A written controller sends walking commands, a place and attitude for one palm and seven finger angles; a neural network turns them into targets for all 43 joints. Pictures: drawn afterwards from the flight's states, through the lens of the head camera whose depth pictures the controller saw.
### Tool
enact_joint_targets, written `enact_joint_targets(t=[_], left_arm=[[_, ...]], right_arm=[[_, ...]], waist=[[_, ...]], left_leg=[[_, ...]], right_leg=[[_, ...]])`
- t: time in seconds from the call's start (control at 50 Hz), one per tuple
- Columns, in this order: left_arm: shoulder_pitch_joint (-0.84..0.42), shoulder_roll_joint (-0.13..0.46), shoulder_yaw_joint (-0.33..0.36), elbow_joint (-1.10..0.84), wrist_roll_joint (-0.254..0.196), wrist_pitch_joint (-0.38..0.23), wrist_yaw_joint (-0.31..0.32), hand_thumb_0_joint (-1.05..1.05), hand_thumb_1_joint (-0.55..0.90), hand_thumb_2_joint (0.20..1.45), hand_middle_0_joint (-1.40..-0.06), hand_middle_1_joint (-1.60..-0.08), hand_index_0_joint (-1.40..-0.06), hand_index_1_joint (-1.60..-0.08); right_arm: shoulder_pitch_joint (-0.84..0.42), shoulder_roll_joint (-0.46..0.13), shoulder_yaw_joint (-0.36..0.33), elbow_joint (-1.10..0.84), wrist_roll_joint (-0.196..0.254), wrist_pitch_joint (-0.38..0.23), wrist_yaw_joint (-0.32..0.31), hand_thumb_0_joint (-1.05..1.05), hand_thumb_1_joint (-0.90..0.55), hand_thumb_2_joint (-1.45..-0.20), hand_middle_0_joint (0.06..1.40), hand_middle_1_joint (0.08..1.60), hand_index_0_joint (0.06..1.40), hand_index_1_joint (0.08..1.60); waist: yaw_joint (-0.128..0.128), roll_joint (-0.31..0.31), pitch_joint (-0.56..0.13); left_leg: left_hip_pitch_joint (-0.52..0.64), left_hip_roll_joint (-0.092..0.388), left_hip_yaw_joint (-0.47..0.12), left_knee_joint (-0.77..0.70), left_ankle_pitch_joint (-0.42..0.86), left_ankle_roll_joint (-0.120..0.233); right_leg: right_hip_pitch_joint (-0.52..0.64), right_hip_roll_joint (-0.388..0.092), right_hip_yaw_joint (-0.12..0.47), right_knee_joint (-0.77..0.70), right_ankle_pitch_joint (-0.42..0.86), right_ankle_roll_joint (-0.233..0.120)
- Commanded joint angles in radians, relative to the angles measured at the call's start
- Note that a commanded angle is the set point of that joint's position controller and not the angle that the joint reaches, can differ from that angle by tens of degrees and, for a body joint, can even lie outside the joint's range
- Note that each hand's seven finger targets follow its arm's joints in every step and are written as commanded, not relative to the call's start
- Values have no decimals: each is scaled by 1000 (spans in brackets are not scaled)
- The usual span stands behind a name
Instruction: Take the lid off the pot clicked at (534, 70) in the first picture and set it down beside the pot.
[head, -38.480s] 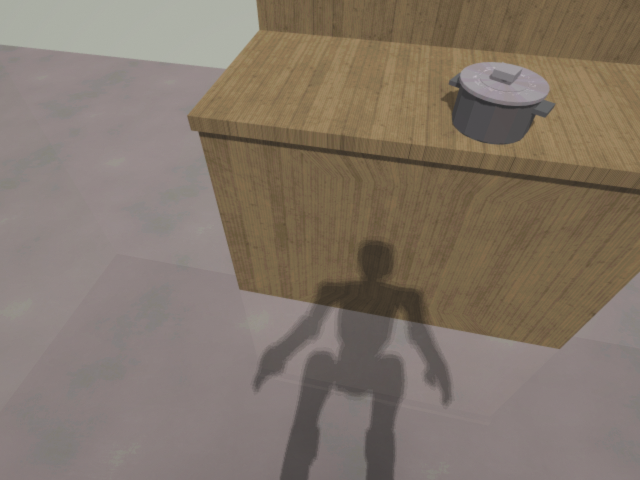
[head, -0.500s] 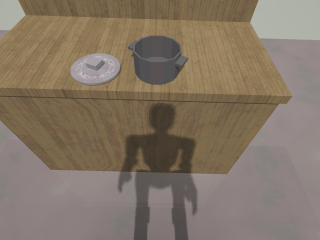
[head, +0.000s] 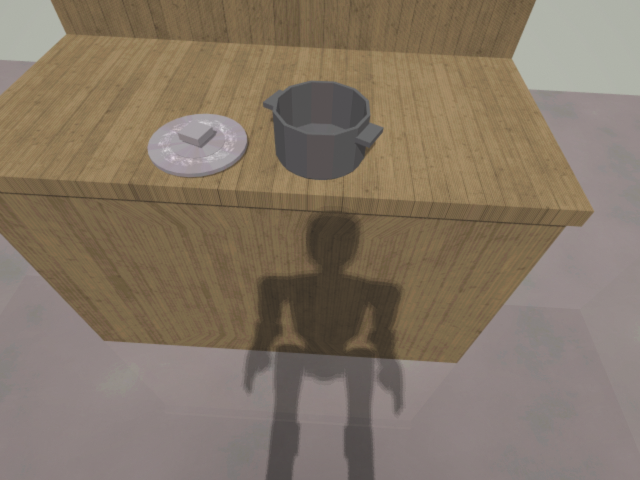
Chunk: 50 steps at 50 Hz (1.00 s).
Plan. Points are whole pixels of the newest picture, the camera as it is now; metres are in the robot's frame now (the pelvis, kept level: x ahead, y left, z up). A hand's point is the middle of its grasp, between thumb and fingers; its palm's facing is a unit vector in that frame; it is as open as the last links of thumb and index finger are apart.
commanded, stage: let the arm hang, fingers relaxed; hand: left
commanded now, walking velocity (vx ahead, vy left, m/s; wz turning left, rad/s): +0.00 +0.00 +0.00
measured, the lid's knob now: (195, 133) +0.67 +0.26 +0.04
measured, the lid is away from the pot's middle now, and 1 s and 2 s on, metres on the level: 0.23 0.23 0.23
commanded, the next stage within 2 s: look to check the result in 0.30 s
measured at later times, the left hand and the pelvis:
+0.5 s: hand out of the picture +0.01 +0.18 -0.17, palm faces +0.03 -0.98 -0.20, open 7.3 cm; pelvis -0.02 +0.00 +0.01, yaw +0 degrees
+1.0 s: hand out of the picture -0.03 +0.18 -0.17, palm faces +0.03 -0.98 -0.18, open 7.3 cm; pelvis -0.03 +0.01 +0.01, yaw -1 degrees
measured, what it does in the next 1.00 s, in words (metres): stands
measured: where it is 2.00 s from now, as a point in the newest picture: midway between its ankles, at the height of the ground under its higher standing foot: outside the picture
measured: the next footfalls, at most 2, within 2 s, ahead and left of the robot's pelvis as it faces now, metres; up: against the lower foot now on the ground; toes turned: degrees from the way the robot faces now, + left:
none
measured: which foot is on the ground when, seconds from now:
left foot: down 0.00-1.00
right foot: down 0.00-1.00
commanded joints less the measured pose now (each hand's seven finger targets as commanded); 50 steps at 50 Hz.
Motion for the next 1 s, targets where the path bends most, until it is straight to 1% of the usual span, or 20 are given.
enact_joint_targets(t=[0.0,0.08,0.1,0.18,0.2,0.26,0.28,0.3,0.38,0.42,0.48,0.5,0.58,0.68,0.7,0.78,0.8,0.88,0.92,0.98], left_arm=[[49,81,13,-40,-2,-17,5,0,900,900,-200,-300,-200,-300],[54,83,11,-30,-5,-20,4,0,900,900,-200,-300,-200,-300],[52,82,11,-31,-4,-18,5,0,900,900,-200,-300,-200,-300],[62,80,9,-20,-6,-22,5,0,900,900,-200,-300,-200,-300],[60,80,8,-20,-5,-21,6,0,900,900,-200,-300,-200,-300],[66,77,7,-10,-6,-21,5,0,900,900,-200,-300,-200,-300],[69,76,6,-8,-7,-22,5,0,900,900,-200,-300,-200,-300],[63,74,6,-8,-4,-20,7,0,900,900,-200,-300,-200,-300],[68,70,5,0,-7,-21,5,0,900,900,-200,-300,-200,-300],[67,67,5,3,-5,-18,4,0,900,900,-200,-300,-200,-300],[72,64,4,10,-6,-21,4,0,900,900,-200,-300,-200,-300],[71,63,3,11,-4,-19,5,0,900,900,-200,-300,-200,-300],[79,60,1,21,-5,-22,3,0,900,900,-200,-300,-200,-300],[87,57,0,30,-6,-23,4,0,900,900,-200,-300,-200,-300],[83,56,0,28,-4,-20,5,0,900,900,-200,-300,-200,-300],[95,52,-2,40,-5,-21,3,0,900,900,-200,-300,-200,-300],[91,52,-2,37,-3,-20,4,0,900,900,-200,-300,-200,-300],[99,51,-3,46,-4,-22,3,0,900,900,-200,-300,-200,-300],[97,47,-3,44,-3,-21,3,0,900,900,-200,-300,-200,-300],[103,47,-3,50,-4,-23,4,0,900,900,-200,-300,-200,-300]], right_arm=[[109,-79,-12,-14,-1,-12,-3,0,-900,-900,200,300,200,300],[110,-83,-8,-6,-1,-15,-3,0,-900,-900,200,300,200,300],[109,-76,-9,-5,0,-13,-3,0,-900,-900,200,300,200,300],[118,-82,-7,5,0,-18,-4,0,-900,-900,200,300,200,300],[116,-74,-7,10,2,-15,-3,0,-900,-900,200,300,200,300],[117,-74,-5,15,1,-17,-3,0,-900,-900,200,300,200,300],[118,-74,-5,17,2,-17,-3,0,-900,-900,200,300,200,300],[122,-69,-5,21,3,-16,-3,0,-900,-900,200,300,200,300],[126,-73,-2,28,0,-20,-4,0,-900,-900,200,300,200,300],[126,-64,-1,31,0,-19,-3,0,-900,-900,200,300,200,300],[129,-67,1,32,1,-23,-3,0,-900,-900,200,300,200,300],[126,-60,-1,35,2,-22,-3,0,-900,-900,200,300,200,300],[131,-64,1,38,2,-26,-3,0,-900,-900,200,300,200,300],[128,-63,3,44,2,-27,-4,0,-900,-900,200,300,200,300],[129,-56,2,45,3,-25,-3,0,-900,-900,200,300,200,300],[125,-58,4,46,2,-28,-3,0,-900,-900,200,300,200,300],[123,-54,3,45,3,-25,-2,0,-900,-900,200,300,200,300],[122,-60,5,48,3,-29,-3,0,-900,-900,200,300,200,300],[124,-55,4,48,3,-28,-2,0,-900,-900,200,300,200,300],[121,-60,4,51,4,-32,-4,0,-900,-900,200,300,200,300]], waist=[[-10,4,-15],[-9,5,-31],[-7,1,-9],[-7,-2,-39],[-7,-4,-11],[-4,4,-9],[-6,-11,-17],[-6,3,8],[-4,20,-4],[-3,24,19],[-3,10,2],[-2,12,24],[-2,4,2],[-1,17,3],[-4,22,21],[1,21,15],[-1,12,37],[0,13,16],[-2,11,23],[0,6,-1]], left_leg=[[18,100,-39,-46,502,24],[24,101,-41,-57,503,24],[11,100,-40,-61,471,24],[36,102,-40,-63,516,24],[22,101,-39,-67,487,24],[24,102,-41,-75,487,25],[27,104,-42,-79,476,25],[11,102,-42,-85,450,26],[22,106,-50,-97,472,29],[1,108,-56,-112,417,33],[8,106,-59,-112,439,34],[0,107,-60,-119,411,35],[12,106,-60,-118,440,36],[15,106,-60,-121,443,36],[4,105,-65,-126,413,37],[7,106,-69,-133,419,41],[-8,104,-69,-137,380,40],[7,104,-68,-135,414,41],[-1,106,-70,-140,387,42],[17,105,-68,-132,440,42]], right_leg=[[3,-110,47,-43,539,-50],[17,-110,55,-55,539,-48],[8,-110,51,-61,516,-46],[23,-112,51,-60,551,-46],[10,-110,49,-67,529,-43],[10,-111,52,-75,522,-42],[10,-111,54,-78,513,-42],[2,-107,51,-82,487,-40],[1,-104,47,-78,469,-39],[-10,-99,46,-91,408,-36],[-2,-101,48,-89,424,-35],[-17,-100,43,-93,398,-34],[-11,-101,43,-92,414,-30],[-15,-104,44,-93,417,-29],[-26,-99,42,-96,384,-28],[-25,-101,43,-98,381,-26],[-37,-99,41,-103,354,-25],[-30,-103,45,-97,384,-24],[-38,-98,45,-98,360,-23],[-25,-102,41,-93,394,-21]])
